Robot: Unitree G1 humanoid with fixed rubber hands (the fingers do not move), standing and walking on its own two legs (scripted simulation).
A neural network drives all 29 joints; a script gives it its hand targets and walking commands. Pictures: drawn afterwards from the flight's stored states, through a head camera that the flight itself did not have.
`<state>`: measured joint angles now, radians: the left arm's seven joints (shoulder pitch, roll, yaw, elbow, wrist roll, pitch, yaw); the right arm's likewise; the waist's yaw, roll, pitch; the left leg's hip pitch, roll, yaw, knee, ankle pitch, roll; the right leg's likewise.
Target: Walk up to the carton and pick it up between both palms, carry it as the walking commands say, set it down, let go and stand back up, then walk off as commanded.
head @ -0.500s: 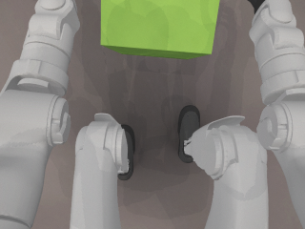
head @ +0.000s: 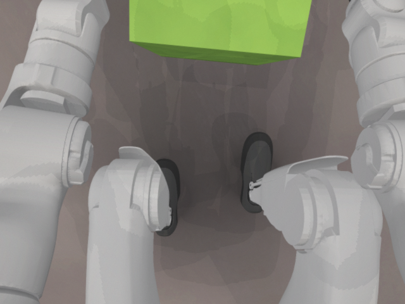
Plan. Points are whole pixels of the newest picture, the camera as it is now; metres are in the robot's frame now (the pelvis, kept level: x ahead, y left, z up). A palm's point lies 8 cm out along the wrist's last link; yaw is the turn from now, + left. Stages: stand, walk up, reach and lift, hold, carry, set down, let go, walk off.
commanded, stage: reach and lift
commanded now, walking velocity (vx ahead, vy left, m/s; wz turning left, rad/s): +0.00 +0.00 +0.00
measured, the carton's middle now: out of the picture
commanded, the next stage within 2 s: none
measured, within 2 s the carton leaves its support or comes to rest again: leaves its support in 1.22 s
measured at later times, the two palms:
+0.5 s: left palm out of the picture +0.57 +0.13 -0.17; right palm out of the picture +0.55 -0.18 -0.17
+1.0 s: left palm out of the picture +0.57 +0.13 -0.17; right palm out of the picture +0.56 -0.18 -0.17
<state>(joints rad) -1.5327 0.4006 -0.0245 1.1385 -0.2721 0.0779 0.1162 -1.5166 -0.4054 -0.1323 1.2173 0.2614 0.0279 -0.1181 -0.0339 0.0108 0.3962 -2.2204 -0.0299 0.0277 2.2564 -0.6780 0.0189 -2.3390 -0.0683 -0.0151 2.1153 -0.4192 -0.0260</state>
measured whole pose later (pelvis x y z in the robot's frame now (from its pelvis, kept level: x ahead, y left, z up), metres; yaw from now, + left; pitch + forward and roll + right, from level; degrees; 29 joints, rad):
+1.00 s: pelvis +0.00 +0.00 -0.01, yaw +2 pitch +36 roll -1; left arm -1.53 0.28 0.15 1.06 -0.06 0.18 0.08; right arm -1.54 -0.32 -0.26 1.15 0.07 0.16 -0.06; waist -0.06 0.01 0.38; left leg -2.25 -0.08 0.01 2.28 -0.67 0.00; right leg -2.34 -0.04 0.01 2.16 -0.45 0.00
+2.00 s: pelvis +0.01 -0.01 +0.05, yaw +3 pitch +44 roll +1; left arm -1.32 0.12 0.36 0.76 0.13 0.32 0.07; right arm -1.28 -0.13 -0.43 0.73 -0.10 0.34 -0.11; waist -0.05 0.03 0.09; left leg -2.18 -0.08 0.00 2.07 -0.66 -0.01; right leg -2.28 0.00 0.02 1.97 -0.46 0.01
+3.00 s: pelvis +0.02 -0.01 +0.15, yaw +2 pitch +43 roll +1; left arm -1.07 -0.01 0.45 0.69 0.23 0.37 0.02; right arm -1.03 0.01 -0.52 0.62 -0.24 0.42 -0.06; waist -0.04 0.02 -0.15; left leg -1.89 -0.07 -0.01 1.72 -0.58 0.00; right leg -1.98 0.01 0.04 1.63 -0.41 0.02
